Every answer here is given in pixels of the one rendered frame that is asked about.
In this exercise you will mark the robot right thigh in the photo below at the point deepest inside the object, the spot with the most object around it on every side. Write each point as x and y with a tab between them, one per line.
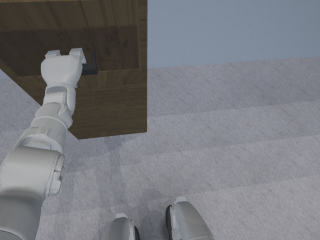
186	218

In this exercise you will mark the robot left forearm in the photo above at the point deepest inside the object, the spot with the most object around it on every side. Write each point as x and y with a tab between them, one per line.
51	122

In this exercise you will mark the robot left hand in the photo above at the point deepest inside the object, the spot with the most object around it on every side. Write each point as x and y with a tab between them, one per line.
57	68

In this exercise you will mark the handle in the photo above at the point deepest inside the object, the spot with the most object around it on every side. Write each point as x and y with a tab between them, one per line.
90	68

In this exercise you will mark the drawer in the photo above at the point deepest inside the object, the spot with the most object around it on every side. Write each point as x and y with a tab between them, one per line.
116	47

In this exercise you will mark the robot left thigh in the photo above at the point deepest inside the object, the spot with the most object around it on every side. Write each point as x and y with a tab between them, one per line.
121	228

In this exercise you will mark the cabinet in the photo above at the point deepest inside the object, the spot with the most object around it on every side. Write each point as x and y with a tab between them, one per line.
110	103

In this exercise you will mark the robot thigh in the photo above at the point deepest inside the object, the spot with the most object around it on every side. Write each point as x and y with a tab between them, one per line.
121	228
186	218

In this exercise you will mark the robot left upper arm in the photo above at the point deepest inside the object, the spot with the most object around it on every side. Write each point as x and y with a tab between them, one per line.
31	174

